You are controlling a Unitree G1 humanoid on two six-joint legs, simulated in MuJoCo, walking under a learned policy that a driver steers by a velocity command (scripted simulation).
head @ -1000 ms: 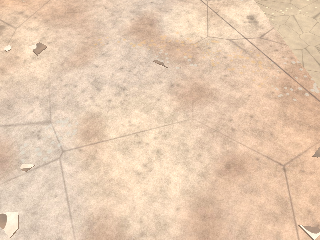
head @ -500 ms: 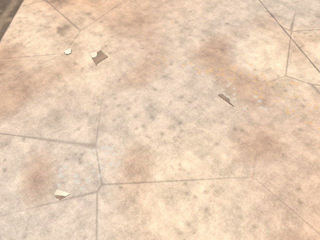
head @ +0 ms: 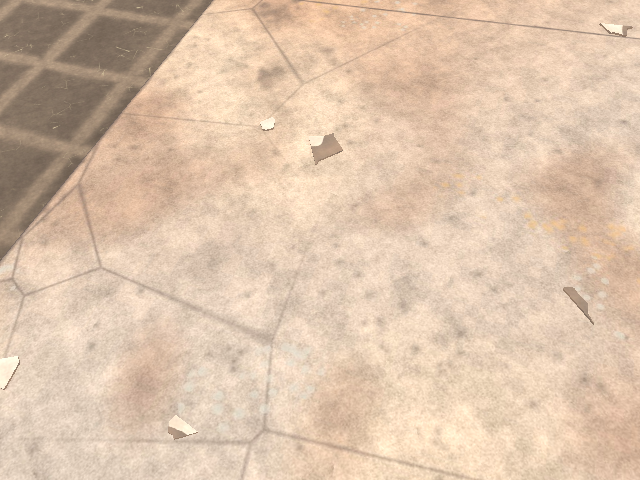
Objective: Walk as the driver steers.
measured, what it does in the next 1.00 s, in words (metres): walks ahead, turning right: left foot, then right foot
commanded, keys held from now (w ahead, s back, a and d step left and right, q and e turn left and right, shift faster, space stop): no key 0.06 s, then e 0.08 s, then w+e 0.86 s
